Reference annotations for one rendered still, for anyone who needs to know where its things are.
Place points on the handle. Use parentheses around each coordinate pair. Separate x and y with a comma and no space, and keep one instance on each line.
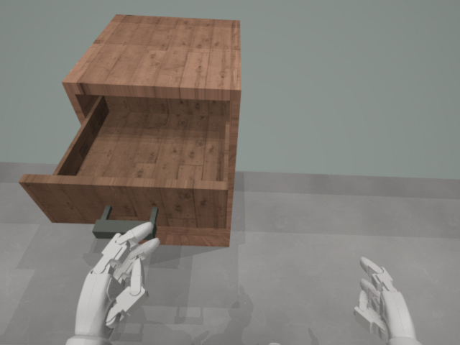
(106,229)

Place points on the drawer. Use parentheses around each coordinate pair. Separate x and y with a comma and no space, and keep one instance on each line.
(136,153)

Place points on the cabinet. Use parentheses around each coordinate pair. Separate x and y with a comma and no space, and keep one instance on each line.
(166,57)

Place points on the left robot hand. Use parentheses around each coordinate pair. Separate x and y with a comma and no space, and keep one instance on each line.
(96,314)

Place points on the right robot hand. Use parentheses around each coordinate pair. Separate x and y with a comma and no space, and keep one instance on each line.
(388,303)

